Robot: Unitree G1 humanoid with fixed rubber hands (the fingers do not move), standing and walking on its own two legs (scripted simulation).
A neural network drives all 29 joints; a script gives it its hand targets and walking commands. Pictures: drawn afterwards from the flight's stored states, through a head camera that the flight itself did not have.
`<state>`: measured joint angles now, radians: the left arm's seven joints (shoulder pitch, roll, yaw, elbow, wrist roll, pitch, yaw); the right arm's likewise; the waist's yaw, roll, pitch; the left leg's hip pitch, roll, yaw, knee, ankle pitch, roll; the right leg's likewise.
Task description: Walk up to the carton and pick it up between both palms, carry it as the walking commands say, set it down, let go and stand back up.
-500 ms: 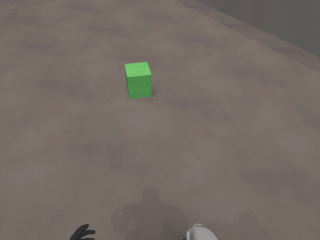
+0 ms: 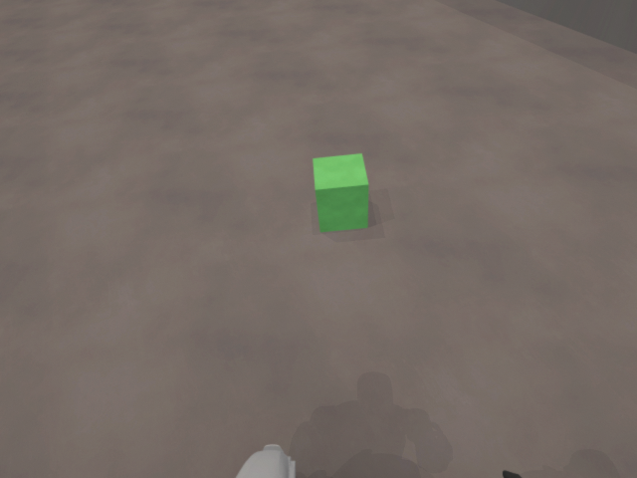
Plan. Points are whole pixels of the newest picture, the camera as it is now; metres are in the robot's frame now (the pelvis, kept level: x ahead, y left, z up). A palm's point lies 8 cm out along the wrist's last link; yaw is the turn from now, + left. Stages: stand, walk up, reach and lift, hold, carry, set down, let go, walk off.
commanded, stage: walk up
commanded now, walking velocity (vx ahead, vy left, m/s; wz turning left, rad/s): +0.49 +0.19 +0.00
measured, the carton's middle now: (340, 193) +1.30 +0.12 -0.66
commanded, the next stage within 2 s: none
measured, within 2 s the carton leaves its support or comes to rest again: neither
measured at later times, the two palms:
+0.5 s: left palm (194, 324) +0.38 +0.30 -0.13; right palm out of the picture +0.15 -0.18 -0.11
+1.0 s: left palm (209, 301) +0.41 +0.27 -0.11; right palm (471, 241) +0.60 -0.21 -0.14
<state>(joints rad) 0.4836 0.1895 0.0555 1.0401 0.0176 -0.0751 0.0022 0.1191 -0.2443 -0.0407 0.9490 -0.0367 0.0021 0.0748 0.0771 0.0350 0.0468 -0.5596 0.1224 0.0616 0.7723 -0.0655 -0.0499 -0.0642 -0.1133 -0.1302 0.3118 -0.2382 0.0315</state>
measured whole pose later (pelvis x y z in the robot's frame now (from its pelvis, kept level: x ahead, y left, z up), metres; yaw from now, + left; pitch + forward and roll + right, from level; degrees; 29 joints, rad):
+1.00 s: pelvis +0.49 +0.03 +0.00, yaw +0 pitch +0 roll +3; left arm 0.47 0.19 0.05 1.02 0.02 -0.08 0.00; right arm 0.13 -0.25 -0.05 0.96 -0.04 0.01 0.07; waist 0.06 0.04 0.06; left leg -0.59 0.12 0.05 0.86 -0.04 -0.04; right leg -0.08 -0.10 -0.14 0.31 -0.23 0.01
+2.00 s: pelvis +0.76 +0.05 -0.01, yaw +2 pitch +0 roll +2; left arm 0.22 0.19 0.05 1.02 0.03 0.00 0.06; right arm 0.20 -0.23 -0.07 1.04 -0.03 0.08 0.00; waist 0.00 0.04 0.06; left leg -0.45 0.04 0.04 0.95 -0.39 -0.07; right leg -0.24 -0.11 -0.15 0.46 -0.21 0.00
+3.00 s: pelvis +0.87 +0.01 +0.00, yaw +7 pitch +0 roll +1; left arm 0.35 0.16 0.02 1.04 0.02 -0.08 0.00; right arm 0.26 -0.25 -0.05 1.04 -0.03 -0.01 0.01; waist 0.02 0.04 0.02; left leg -0.43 0.08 0.03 0.98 -0.27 -0.03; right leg -0.13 -0.05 -0.14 0.33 -0.19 -0.02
